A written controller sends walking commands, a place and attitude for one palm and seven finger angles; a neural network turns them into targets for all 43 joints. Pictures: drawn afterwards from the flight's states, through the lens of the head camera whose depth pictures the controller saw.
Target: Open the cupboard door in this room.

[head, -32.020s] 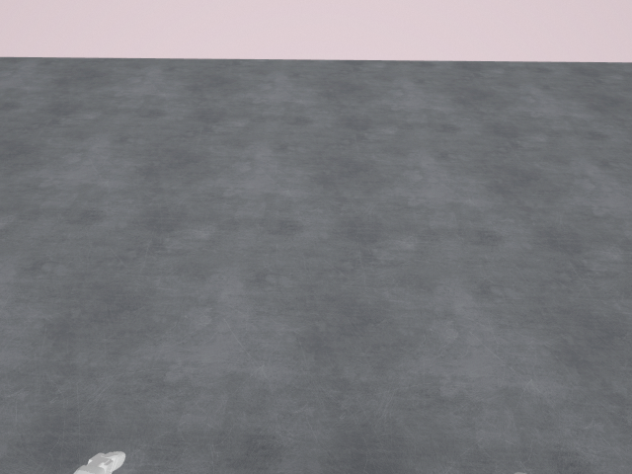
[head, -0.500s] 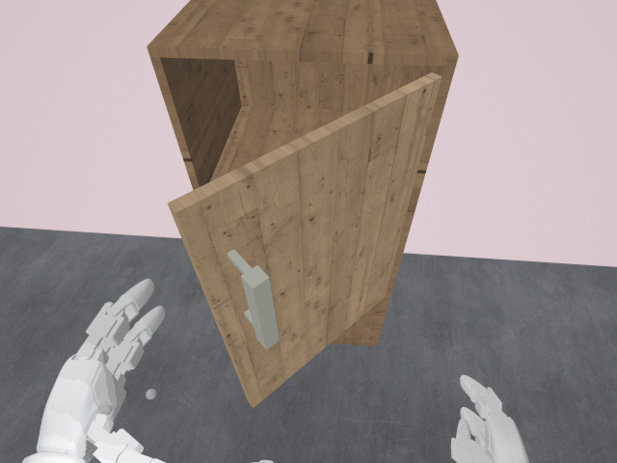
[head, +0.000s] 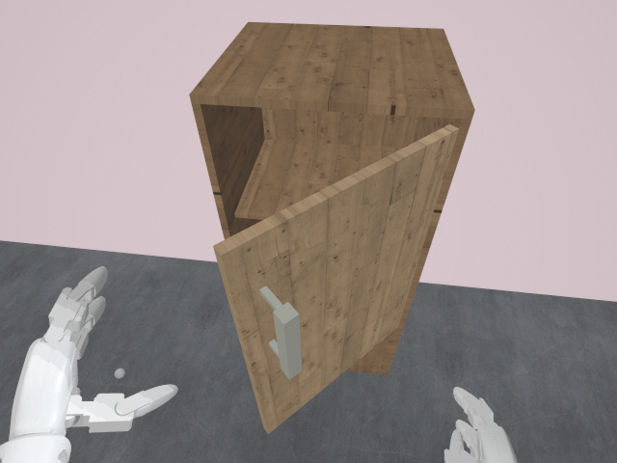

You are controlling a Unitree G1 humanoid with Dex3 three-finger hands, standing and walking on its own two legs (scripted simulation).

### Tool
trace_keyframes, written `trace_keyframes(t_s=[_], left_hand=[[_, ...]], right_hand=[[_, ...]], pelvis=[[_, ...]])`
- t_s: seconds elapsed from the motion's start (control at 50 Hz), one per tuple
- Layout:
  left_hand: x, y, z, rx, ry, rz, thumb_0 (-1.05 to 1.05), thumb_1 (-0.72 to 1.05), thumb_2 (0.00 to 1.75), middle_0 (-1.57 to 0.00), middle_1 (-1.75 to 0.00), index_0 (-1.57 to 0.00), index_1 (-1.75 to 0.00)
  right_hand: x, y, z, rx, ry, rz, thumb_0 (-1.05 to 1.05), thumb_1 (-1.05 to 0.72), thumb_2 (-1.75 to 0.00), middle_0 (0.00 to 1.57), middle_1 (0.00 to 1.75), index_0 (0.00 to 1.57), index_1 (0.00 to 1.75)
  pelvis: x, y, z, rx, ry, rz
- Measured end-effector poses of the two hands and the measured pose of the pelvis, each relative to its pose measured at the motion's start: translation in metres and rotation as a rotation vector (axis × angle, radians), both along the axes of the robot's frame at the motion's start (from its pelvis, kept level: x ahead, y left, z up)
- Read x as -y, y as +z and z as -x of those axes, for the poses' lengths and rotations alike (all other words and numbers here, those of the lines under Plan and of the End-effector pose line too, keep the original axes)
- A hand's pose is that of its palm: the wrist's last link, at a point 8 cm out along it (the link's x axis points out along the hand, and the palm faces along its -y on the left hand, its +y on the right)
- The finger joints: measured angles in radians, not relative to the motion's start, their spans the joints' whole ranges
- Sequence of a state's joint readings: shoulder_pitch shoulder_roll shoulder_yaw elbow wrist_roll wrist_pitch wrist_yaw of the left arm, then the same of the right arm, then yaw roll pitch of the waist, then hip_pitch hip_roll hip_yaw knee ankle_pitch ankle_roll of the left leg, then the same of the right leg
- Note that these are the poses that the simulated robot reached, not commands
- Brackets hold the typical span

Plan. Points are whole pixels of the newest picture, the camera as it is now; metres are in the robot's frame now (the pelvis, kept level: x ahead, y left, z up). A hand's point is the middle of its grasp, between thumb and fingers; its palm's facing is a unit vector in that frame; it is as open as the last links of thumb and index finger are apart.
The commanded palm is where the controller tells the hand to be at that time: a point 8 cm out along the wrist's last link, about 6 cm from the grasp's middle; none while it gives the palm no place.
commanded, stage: draw the hand back to the body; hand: left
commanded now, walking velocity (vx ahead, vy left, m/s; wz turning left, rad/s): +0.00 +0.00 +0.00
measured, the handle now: (280, 333) +0.29 +0.08 +0.01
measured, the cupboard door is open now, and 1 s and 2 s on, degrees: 46 46 46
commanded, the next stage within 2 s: step back with the hand held close in 0.76 s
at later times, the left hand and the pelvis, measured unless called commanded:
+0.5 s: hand (78, 304) +0.21 +0.25 +0.18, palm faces +0.47 -0.78 -0.41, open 8.0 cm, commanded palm +0.15 +0.28 +0.19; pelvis +0.01 -0.02 +0.02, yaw -1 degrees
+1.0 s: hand (95, 318) +0.20 +0.23 +0.18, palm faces +0.43 -0.79 -0.44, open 7.4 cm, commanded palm +0.14 +0.26 +0.19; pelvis -0.01 -0.04 +0.02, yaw -1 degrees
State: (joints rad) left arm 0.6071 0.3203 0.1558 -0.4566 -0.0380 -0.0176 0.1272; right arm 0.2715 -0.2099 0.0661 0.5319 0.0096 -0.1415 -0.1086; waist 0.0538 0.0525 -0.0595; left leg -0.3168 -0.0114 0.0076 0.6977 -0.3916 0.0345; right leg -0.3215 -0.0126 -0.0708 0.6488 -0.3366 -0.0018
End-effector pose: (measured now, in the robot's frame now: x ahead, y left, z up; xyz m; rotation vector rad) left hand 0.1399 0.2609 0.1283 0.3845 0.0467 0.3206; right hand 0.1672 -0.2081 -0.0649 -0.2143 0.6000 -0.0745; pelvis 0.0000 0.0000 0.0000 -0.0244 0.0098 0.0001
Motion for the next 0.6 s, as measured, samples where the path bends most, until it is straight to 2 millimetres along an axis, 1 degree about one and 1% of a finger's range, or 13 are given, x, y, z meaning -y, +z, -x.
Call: trace_keyframes(t_s=[0.08,0.18,0.42,0.48,0.6], left_hand=[[-0.008,0.017,-0.007,0.043,0.026,-0.035,0.0,0.08,0.54,-0.17,-0.3,-0.18,-0.3],[-0.015,0.035,-0.015,0.089,0.048,-0.069,0.0,0.25,0.62,-0.18,-0.3,-0.19,-0.3],[-0.023,0.072,-0.022,0.193,0.099,-0.138,0.01,0.67,0.8,-0.2,-0.3,-0.2,-0.3],[-0.022,0.073,-0.022,0.199,0.114,-0.133,0.01,0.75,0.83,-0.2,-0.3,-0.2,-0.3],[-0.007,0.061,-0.021,0.15,0.093,-0.094,0.01,0.85,0.87,-0.2,-0.3,-0.21,-0.3]], right_hand=[[-0.002,0.002,-0.003,-0.014,0.009,-0.003,0.01,-0.9,-0.9,0.2,0.3,0.21,0.3],[0.001,0.006,-0.01,-0.019,0.017,-0.005,0.01,-0.9,-0.9,0.2,0.3,0.21,0.3],[0.021,0.011,-0.022,-0.038,0.016,0.005,0.01,-0.91,-0.9,0.2,0.3,0.2,0.3],[0.027,0.01,-0.023,-0.045,0.012,0.003,0.01,-0.91,-0.9,0.2,0.3,0.2,0.3],[0.038,0.008,-0.02,-0.061,-0.002,0.0,0.01,-0.91,-0.9,0.2,0.3,0.2,0.3]], pelvis=[[0.0,0.006,-0.005,0.02,-0.003,-0.005],[0.001,0.013,-0.01,0.043,-0.007,-0.009],[0.015,0.02,-0.014,0.075,-0.013,-0.016],[0.018,0.021,-0.014,0.078,-0.014,-0.017],[0.025,0.022,-0.013,0.083,-0.017,-0.019]])
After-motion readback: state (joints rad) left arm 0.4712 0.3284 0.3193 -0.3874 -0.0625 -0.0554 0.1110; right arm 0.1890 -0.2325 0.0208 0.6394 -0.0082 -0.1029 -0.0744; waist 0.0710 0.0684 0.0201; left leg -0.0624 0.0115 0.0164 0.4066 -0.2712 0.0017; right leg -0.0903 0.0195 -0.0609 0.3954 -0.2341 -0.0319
